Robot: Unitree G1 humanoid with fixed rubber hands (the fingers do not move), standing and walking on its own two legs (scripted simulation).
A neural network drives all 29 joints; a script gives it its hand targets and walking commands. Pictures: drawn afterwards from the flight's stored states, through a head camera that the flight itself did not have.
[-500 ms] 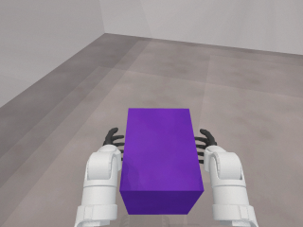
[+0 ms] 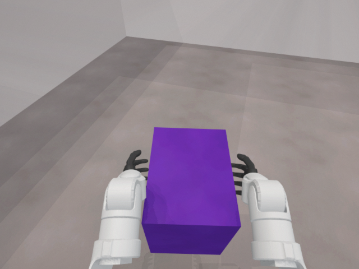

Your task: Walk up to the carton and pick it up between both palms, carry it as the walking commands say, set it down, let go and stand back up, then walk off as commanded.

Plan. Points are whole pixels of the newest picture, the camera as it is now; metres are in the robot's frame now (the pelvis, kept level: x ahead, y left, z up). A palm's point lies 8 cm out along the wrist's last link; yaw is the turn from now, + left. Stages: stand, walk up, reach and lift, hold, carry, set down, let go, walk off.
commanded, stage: carry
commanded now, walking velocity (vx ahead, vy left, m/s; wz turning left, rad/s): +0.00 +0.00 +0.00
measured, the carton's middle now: (187, 192) +0.32 +0.01 -0.02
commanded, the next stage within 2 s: hold in 0.76 s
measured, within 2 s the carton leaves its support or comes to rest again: neither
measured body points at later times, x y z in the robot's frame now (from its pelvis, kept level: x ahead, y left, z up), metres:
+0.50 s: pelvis +0.00 -0.01 +0.00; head -0.04 +0.00 +0.45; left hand +0.29 +0.14 +0.06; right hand +0.29 -0.14 +0.06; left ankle +0.04 +0.08 -0.73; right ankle -0.01 -0.09 -0.73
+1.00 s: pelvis -0.02 -0.01 +0.01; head -0.04 +0.00 +0.46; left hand +0.27 +0.13 +0.03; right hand +0.26 -0.15 +0.02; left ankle +0.04 +0.09 -0.73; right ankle -0.01 -0.11 -0.73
